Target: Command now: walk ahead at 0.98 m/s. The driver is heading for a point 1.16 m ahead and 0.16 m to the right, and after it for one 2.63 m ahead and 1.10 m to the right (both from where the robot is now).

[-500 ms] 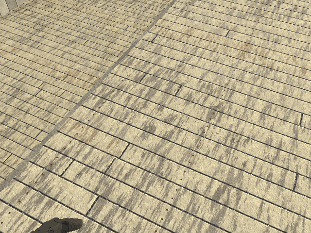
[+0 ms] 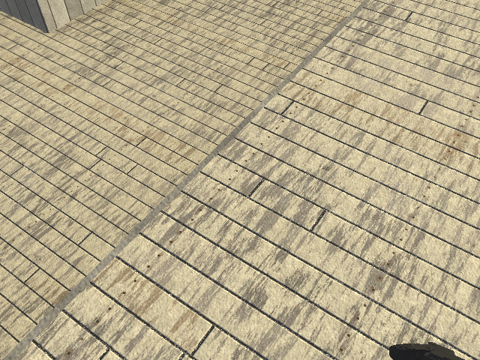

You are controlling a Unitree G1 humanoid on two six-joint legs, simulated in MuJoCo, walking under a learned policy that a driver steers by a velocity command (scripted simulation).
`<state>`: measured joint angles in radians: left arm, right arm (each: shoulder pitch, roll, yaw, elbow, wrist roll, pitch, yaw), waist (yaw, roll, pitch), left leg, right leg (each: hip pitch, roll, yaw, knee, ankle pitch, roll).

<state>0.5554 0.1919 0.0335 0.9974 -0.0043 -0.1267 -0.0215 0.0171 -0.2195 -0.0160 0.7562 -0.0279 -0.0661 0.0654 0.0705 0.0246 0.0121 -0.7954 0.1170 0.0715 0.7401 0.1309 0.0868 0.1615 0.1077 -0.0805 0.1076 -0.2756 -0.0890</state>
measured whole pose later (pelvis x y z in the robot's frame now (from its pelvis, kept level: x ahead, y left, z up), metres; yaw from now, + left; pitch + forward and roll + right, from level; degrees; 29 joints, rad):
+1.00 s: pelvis +0.94 -0.02 -0.01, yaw -2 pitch +0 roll +0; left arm 0.55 0.23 0.03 1.01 -0.01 -0.11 0.00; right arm -0.04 -0.23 0.03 0.74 -0.03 -0.05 0.05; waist 0.12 0.00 0.05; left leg -0.64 0.05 0.05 0.56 0.05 0.07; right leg 0.23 0.08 -0.02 0.16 -0.38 -0.07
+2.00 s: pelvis +1.59 -0.40 -0.01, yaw -53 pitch +2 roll +3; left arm 0.42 0.30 0.06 0.83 -0.02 -0.09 0.02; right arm 0.01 -0.26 0.01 0.60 -0.05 -0.04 0.04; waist 0.11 -0.02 0.05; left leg -0.70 0.02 -0.02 0.62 -0.02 -0.02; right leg 0.14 0.21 0.24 0.28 -0.37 -0.23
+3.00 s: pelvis +2.15 -1.13 -0.02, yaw -20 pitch +0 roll +2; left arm 0.20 0.21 -0.02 0.67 0.06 -0.08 0.01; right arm 0.33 -0.33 -0.06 0.77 -0.02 0.00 0.01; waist 0.00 0.01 0.04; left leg -0.30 -0.23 0.02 0.59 -0.28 0.19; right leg -0.50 -0.08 0.10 1.38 -0.39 0.05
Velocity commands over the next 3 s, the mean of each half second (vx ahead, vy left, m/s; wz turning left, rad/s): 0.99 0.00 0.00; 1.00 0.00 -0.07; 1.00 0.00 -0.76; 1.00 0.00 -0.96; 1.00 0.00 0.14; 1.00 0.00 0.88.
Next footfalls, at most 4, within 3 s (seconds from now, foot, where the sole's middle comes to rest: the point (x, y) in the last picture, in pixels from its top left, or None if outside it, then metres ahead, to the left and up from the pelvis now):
0.12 left None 0.34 0.08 -0.77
0.60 right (296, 265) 0.78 -0.09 -0.77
1.06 left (250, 159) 1.21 0.08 -0.77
1.60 right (344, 113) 1.50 -0.29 -0.77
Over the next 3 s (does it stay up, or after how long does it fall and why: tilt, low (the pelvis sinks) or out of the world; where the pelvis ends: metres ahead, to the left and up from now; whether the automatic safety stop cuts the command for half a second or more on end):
stays up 2.15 -1.13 -0.02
